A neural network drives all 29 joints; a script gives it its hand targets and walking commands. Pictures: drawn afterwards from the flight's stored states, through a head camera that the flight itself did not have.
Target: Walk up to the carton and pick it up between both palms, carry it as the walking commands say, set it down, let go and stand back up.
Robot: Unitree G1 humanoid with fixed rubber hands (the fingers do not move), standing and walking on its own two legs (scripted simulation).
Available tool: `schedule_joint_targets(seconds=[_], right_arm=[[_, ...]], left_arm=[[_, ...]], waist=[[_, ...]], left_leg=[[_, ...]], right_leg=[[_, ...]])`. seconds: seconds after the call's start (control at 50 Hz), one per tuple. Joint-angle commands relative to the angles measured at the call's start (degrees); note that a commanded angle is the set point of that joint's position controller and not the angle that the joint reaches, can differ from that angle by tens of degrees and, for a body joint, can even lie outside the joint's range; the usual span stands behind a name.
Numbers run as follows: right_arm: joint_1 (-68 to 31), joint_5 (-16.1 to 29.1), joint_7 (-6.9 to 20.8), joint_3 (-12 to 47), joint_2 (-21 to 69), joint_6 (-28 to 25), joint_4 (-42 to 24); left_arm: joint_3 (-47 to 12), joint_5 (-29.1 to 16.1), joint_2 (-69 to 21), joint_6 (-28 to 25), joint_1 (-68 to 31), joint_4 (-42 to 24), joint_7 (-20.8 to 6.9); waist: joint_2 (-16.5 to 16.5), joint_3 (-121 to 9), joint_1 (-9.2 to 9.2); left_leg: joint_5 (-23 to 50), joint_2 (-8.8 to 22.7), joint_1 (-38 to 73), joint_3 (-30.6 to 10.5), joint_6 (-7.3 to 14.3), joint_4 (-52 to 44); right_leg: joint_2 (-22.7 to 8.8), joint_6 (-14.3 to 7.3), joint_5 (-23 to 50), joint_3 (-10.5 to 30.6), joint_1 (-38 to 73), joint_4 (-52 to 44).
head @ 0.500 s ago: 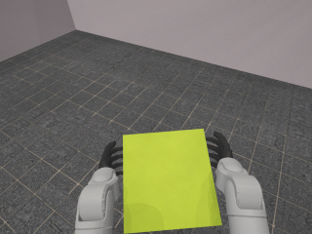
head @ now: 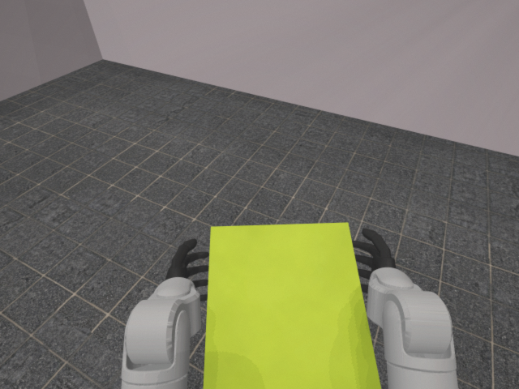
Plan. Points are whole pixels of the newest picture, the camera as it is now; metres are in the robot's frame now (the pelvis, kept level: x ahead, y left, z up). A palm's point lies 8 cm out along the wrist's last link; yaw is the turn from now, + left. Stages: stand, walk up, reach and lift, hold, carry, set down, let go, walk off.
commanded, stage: carry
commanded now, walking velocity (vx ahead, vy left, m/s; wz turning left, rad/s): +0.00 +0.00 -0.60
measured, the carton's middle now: (279, 315) +0.27 -0.01 -0.01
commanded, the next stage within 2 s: none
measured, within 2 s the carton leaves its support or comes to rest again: neither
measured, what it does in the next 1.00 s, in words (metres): walks backwards, turning right: left foot, then right foot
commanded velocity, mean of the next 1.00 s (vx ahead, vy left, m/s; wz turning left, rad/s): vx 0.00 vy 0.00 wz -0.60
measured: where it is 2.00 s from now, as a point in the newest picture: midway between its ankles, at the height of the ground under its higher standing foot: outside the picture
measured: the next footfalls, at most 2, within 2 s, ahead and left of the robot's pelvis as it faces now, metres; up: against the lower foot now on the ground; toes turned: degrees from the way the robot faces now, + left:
left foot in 0.16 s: +0.02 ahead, +0.12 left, +0.00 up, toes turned +3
right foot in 0.52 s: +0.04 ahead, -0.14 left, +0.00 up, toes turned -27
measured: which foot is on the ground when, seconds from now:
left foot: up 0.00-0.14, down 0.16-0.52, up 0.54-0.86, down 0.88-1.00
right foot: down 0.00-0.18, up 0.20-0.50, down 0.52-0.90, up 0.92-1.00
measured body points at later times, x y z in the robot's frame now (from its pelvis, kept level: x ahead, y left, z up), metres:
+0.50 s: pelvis -0.04 -0.02 +0.01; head -0.03 -0.01 +0.46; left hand +0.27 +0.04 +0.09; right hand +0.20 -0.23 +0.10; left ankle -0.01 +0.12 -0.72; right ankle -0.01 -0.11 -0.70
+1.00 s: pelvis -0.11 -0.05 +0.02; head -0.08 -0.06 +0.47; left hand +0.20 -0.06 +0.09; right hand +0.08 -0.31 +0.10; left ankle -0.08 +0.02 -0.72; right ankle -0.14 -0.13 -0.64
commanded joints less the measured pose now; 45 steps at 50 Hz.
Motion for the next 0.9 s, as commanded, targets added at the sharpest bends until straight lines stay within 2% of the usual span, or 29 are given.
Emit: schedule_joint_targets(seconds=[0.0,0.08,0.1,0.12,0.14,0.16,0.18,0.2,0.24,0.26,0.28,0.32,0.4,0.42,0.44,0.46,0.48,0.5,0.52,0.54,0.58,0.62,0.66,0.76,0.78,0.82,0.84,0.86,0.88], right_arm=[[-21.98,20.97,13.58,33.87,61.63,-0.41,-10.19],[-22.64,22.47,13.80,34.83,63.22,-1.16,-13.50],[-22.10,22.24,13.76,34.30,64.22,-1.14,-13.10],[-20.23,21.95,13.90,34.06,64.54,-1.68,-13.04],[-18.59,21.71,14.07,33.56,64.07,-1.94,-11.94],[-19.64,21.84,13.99,33.41,63.18,-2.54,-13.36],[-19.26,21.46,14.33,32.95,62.19,-2.72,-11.71],[-20.41,20.89,14.17,32.91,61.47,-2.72,-12.24],[-21.73,20.93,14.10,33.65,60.90,-2.31,-13.26],[-21.87,20.54,13.69,33.17,59.48,-1.94,-12.24],[-20.21,19.95,13.64,32.26,58.39,-1.81,-12.36],[-18.23,19.16,13.59,30.32,57.07,-1.71,-9.39],[-19.39,18.77,13.33,30.98,57.59,-1.66,-9.04],[-19.13,18.51,13.30,31.15,57.66,-2.00,-9.39],[-21.79,19.67,13.16,33.14,58.82,-2.14,-11.31],[-19.22,18.82,12.76,32.57,57.93,-1.71,-8.69],[-19.91,18.44,12.65,33.87,58.42,-1.48,-9.22],[-21.49,18.79,13.14,35.11,57.72,-1.31,-9.98],[-22.79,19.71,13.22,35.74,58.44,-1.28,-9.55],[-23.59,19.92,13.59,36.02,59.26,-1.62,-9.25],[-27.86,21.60,13.70,37.46,61.09,-2.15,-12.02],[-28.70,23.17,13.92,38.92,63.74,-2.12,-13.02],[-26.80,23.37,13.92,38.71,64.87,-2.54,-13.37],[-23.15,22.29,13.21,37.42,64.03,-2.88,-12.84],[-22.64,22.41,13.34,37.34,63.31,-3.07,-14.56],[-19.23,22.21,13.35,36.43,63.31,-2.90,-13.46],[-15.91,21.64,13.24,34.78,62.87,-3.08,-13.25],[-15.32,21.46,13.16,33.62,62.77,-3.51,-12.64],[-17.72,21.32,13.50,33.62,62.05,-3.85,-12.04]], left_arm=[[-29.36,-21.63,-59.06,-4.79,-28.54,-13.04,-14.56],[-30.03,-22.22,-60.26,-5.77,-26.22,-13.86,-14.42],[-31.03,-23.10,-61.13,-5.73,-27.76,-15.10,-14.31],[-32.04,-23.56,-61.61,-6.20,-28.64,-16.52,-14.22],[-33.31,-23.90,-61.89,-6.50,-30.80,-18.77,-14.10],[-33.35,-23.57,-62.00,-6.39,-30.03,-18.96,-14.21],[-33.94,-23.28,-61.27,-6.39,-31.65,-18.28,-14.27],[-33.78,-23.02,-60.80,-5.96,-31.75,-16.31,-14.74],[-32.72,-23.12,-61.03,-6.03,-29.42,-14.26,-14.69],[-32.02,-22.30,-60.65,-5.34,-27.08,-11.19,-14.28],[-32.34,-22.71,-59.81,-5.33,-27.27,-11.80,-14.17],[-32.59,-22.09,-58.00,-5.03,-27.47,-12.20,-13.56],[-32.27,-22.91,-57.75,-4.88,-29.42,-12.70,-13.38],[-31.95,-22.96,-57.99,-5.20,-28.64,-12.06,-13.54],[-30.38,-22.29,-58.00,-5.20,-27.52,-11.64,-13.81],[-29.27,-22.04,-57.79,-5.04,-26.20,-10.40,-13.88],[-26.73,-21.30,-56.05,-4.82,-25.10,-8.64,-14.25],[-25.86,-20.63,-55.53,-5.02,-22.86,-7.27,-14.60],[-25.21,-19.67,-56.14,-5.20,-21.00,-6.36,-14.62],[-25.40,-19.82,-57.55,-5.63,-21.78,-6.99,-14.94],[-25.89,-20.72,-58.51,-6.18,-25.31,-9.96,-15.17],[-26.63,-20.99,-60.34,-6.94,-27.06,-11.56,-15.28],[-27.92,-21.73,-60.91,-7.86,-28.35,-14.70,-15.11],[-28.49,-21.30,-59.78,-7.95,-27.10,-14.56,-14.70],[-28.73,-21.21,-59.44,-7.97,-25.36,-14.86,-14.64],[-28.86,-21.04,-58.32,-8.04,-24.93,-15.86,-14.31],[-30.18,-21.44,-59.08,-7.86,-24.62,-16.36,-14.22],[-31.45,-22.44,-59.20,-7.75,-25.58,-17.97,-14.25],[-30.78,-22.26,-59.25,-7.94,-27.10,-16.42,-14.68]], waist=[[-4.81,-15.53,0.65],[-8.06,-23.26,1.10],[-5.27,-24.31,0.44],[-2.92,-26.49,-0.40],[8.45,-25.91,-1.31],[21.65,-24.30,-0.74],[18.18,-19.76,-0.88],[14.12,-16.66,-0.74],[5.97,-16.39,0.24],[8.89,-16.08,0.50],[9.05,-15.86,0.24],[17.10,-16.79,0.18],[18.53,-20.20,-0.36],[17.84,-22.72,0.02],[12.99,-23.33,0.94],[5.62,-22.63,1.65],[-12.14,-21.34,0.19],[-19.13,-19.79,-0.30],[-13.54,-19.75,-0.13],[-7.11,-18.98,-0.11],[-6.11,-17.70,0.07],[-6.13,-19.57,0.17],[-5.61,-23.03,0.40],[-8.72,-25.71,0.37],[-10.64,-27.22,0.37],[-15.38,-29.15,-0.72],[-7.99,-31.43,-1.53],[20.43,-33.61,-1.94],[25.79,-26.78,-1.91]], left_leg=[[-4.06,-1.20,-1.02,1.62,-0.91,-0.43],[-1.25,-1.79,13.51,2.32,0.08,-16.25],[3.01,-0.27,20.52,2.30,0.57,-22.21],[6.87,4.59,30.75,-0.02,1.92,-23.66],[10.95,13.53,39.98,-6.49,4.37,-28.22],[19.58,28.49,33.77,-16.84,10.16,-29.12],[22.29,30.13,25.56,-16.40,13.47,-30.49],[18.99,26.67,19.99,-11.23,12.52,-30.78],[29.47,20.00,24.20,-2.04,8.76,-25.91],[39.15,18.28,28.74,1.36,7.06,-22.19],[42.14,18.33,29.54,1.97,6.47,-21.01],[42.01,18.59,29.89,3.87,5.32,-19.15],[38.26,20.51,25.18,6.02,4.89,-15.85],[37.44,19.82,25.89,7.94,3.89,-12.57],[34.79,18.52,21.46,10.51,1.57,-6.79],[21.70,16.07,11.00,10.04,-0.56,-1.03],[-9.32,8.44,-5.83,9.75,-3.66,7.55],[-19.00,3.83,-13.96,4.84,-4.62,15.97],[-18.22,4.13,-13.96,0.97,-4.21,19.12],[-13.60,4.43,-11.16,-1.18,-4.17,20.46],[-6.23,4.54,-7.64,-0.73,-3.23,21.57],[-4.15,2.82,-6.13,-0.50,-2.55,18.75],[-4.65,2.29,-5.34,-1.18,-2.62,13.83],[-7.81,-4.00,6.80,3.00,-1.08,-5.85],[-8.20,-4.64,12.59,4.07,-0.72,-11.51],[-7.75,-3.07,36.28,8.96,1.67,-28.86],[-3.40,3.22,49.61,8.04,3.95,-36.75],[1.38,23.23,46.24,-8.54,10.10,-37.11],[7.95,34.11,31.28,-13.63,13.95,-36.79]], right_leg=[[-14.08,-3.75,12.43,28.72,5.17,-20.17],[-11.26,-0.99,20.49,25.74,5.22,-17.12],[-9.27,0.54,24.75,22.38,2.40,-13.20],[-6.55,3.86,16.66,17.58,-5.94,-10.12],[-0.46,8.25,7.44,8.92,-16.27,-1.10],[1.67,7.36,-14.26,4.41,-21.94,15.89],[-1.21,6.69,-15.18,8.28,-21.66,25.40],[-2.65,6.51,-10.94,10.87,-18.11,30.34],[-2.21,6.49,-6.50,9.20,-19.06,27.77],[-1.67,6.64,-7.18,7.57,-21.21,25.18],[-0.70,6.91,-7.98,6.20,-20.63,23.42],[-0.43,7.21,-7.88,5.13,-17.64,18.51],[0.96,5.81,-5.60,2.43,-6.18,5.55],[1.27,5.41,-3.82,2.66,-2.91,0.62],[0.84,5.10,0.86,3.26,4.45,-7.94],[-1.62,3.35,6.65,9.43,13.32,-15.05],[-15.42,-0.58,26.82,30.97,21.54,-17.27],[-20.60,-3.68,36.64,40.68,22.06,-15.54],[-18.92,-4.35,28.85,38.25,20.24,-15.78],[-15.45,-2.19,16.25,35.44,15.79,-18.43],[-11.99,-0.58,-6.68,31.60,8.45,-23.88],[-10.80,0.21,-4.47,31.19,9.61,-23.96],[-10.27,0.25,6.13,31.07,15.07,-21.33],[-7.26,6.06,15.49,30.69,16.35,-27.16],[-6.63,8.24,18.58,29.42,14.80,-27.48],[-0.97,21.00,29.63,19.93,2.63,-29.05],[3.06,27.69,23.43,12.85,-6.94,-20.25],[7.44,22.82,-3.46,6.13,-8.78,11.87],[2.06,16.01,-14.87,12.71,-13.02,33.27]])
